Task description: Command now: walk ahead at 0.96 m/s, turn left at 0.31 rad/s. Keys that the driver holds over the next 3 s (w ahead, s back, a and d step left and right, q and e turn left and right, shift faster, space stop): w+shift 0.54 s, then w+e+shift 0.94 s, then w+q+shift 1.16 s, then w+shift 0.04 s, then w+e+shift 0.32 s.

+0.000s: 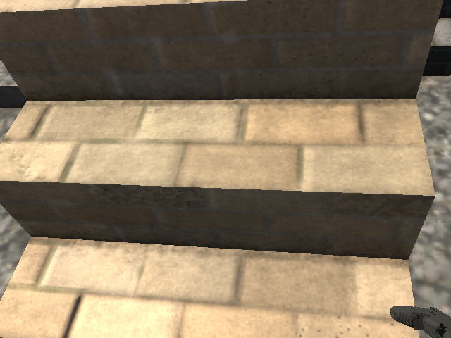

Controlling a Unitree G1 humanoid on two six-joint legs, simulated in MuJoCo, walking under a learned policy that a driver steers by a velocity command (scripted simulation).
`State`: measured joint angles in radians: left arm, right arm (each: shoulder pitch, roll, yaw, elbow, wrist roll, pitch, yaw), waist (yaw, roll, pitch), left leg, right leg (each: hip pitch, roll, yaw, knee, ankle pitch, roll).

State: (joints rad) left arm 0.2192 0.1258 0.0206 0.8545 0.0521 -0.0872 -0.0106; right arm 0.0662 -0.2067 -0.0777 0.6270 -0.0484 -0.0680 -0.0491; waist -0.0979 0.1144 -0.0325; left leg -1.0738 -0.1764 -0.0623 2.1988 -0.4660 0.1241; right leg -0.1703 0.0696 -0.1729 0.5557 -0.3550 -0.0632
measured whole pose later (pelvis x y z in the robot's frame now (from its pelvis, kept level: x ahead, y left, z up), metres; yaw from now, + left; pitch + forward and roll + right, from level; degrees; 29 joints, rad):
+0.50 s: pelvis +0.08 -0.23 +0.16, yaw +5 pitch +0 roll -2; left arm 0.26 0.19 0.01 0.79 -0.07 -0.12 -0.05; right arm -0.03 -0.16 0.01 0.71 0.06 0.00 -0.02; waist 0.10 0.00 0.00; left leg -0.64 0.11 0.02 1.12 -0.45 0.04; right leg -0.34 -0.09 -0.13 0.56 0.41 0.03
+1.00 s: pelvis -0.04 -0.49 -0.15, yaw +25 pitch -1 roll +16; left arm 0.44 0.19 0.04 0.71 -0.04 -0.01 0.08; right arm -0.23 -0.02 0.01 0.60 -0.06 0.05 0.10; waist 0.12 0.03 0.25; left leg -1.39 -0.01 0.20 2.24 -0.84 -0.05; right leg -0.18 0.00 0.47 0.07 0.29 0.07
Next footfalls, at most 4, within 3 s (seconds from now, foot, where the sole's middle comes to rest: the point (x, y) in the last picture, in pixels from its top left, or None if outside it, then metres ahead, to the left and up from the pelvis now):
0.14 left None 0.16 -0.01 -0.54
0.50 left None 0.16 -0.09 -0.54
0.70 right None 0.05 -0.36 -0.97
1.02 left None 0.04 -0.28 -0.56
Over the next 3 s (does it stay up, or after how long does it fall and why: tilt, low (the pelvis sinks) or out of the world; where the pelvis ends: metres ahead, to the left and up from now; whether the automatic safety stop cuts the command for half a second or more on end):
stays up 0.55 -0.76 -0.21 its command is cut before an obstacle after 0.5 s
